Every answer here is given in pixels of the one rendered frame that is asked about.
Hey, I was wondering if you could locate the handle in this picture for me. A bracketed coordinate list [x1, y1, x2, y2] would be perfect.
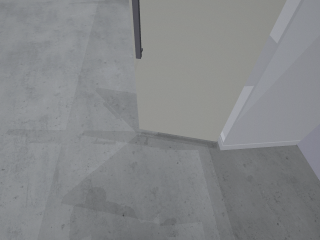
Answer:
[132, 0, 143, 59]

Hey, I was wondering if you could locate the fridge door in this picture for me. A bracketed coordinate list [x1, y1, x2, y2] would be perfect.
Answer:
[129, 0, 287, 142]

